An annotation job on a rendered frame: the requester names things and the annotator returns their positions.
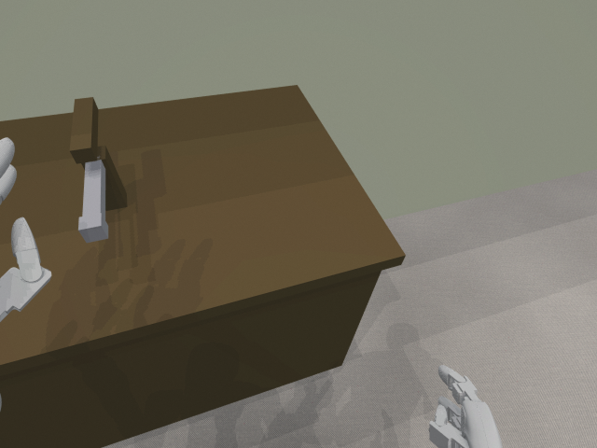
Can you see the tap lever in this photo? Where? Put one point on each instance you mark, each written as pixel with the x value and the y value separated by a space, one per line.
pixel 92 225

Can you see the right robot hand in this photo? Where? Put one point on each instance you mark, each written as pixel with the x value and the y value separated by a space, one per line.
pixel 472 426

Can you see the left robot hand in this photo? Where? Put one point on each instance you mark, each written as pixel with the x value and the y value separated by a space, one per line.
pixel 18 286

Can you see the counter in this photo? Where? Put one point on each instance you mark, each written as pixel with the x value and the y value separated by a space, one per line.
pixel 241 255

